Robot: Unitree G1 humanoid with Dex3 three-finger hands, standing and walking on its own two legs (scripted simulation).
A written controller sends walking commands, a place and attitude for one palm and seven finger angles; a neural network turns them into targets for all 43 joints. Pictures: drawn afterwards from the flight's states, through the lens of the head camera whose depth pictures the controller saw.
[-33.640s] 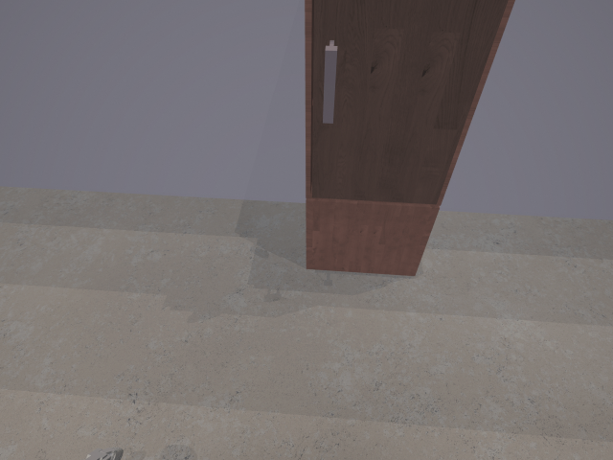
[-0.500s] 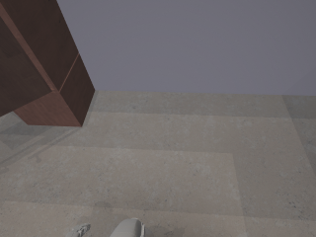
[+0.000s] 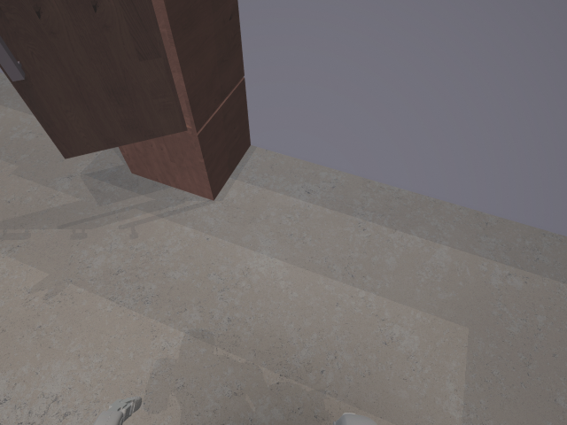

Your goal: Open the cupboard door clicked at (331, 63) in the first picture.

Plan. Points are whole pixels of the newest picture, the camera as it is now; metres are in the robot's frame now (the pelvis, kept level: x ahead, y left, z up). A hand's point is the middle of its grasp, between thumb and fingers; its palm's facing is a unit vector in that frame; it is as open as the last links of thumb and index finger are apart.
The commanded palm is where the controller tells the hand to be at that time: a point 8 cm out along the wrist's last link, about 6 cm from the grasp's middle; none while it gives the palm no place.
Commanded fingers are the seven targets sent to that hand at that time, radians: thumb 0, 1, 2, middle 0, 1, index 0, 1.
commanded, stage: turn to face it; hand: left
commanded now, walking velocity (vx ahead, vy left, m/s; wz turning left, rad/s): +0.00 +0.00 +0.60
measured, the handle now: out of the picture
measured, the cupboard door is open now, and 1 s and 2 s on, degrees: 43 43 43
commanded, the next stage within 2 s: take the last steps up to it in 0.58 s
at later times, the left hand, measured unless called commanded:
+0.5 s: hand out of the picture -0.03 +0.21 -0.19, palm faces +0.34 -0.91 -0.22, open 7.3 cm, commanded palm none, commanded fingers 0.00 0.90 0.90 -0.20 -0.30 -0.20 -0.30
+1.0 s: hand out of the picture -0.03 +0.16 -0.16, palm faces +0.47 -0.86 -0.21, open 7.3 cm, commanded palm none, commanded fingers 0.00 0.90 0.90 -0.20 -0.30 -0.20 -0.30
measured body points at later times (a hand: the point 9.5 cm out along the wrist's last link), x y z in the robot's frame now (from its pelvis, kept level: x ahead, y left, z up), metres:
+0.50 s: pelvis +0.00 +0.00 -0.01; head +0.04 +0.04 +0.43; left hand -0.05 +0.26 -0.17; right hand +0.18 -0.21 -0.14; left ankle -0.03 +0.09 -0.74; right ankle +0.00 -0.14 -0.70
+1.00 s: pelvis +0.03 +0.00 +0.01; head +0.06 -0.01 +0.46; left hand -0.05 +0.21 -0.14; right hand +0.16 -0.22 -0.15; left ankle -0.02 +0.12 -0.66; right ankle +0.04 -0.13 -0.74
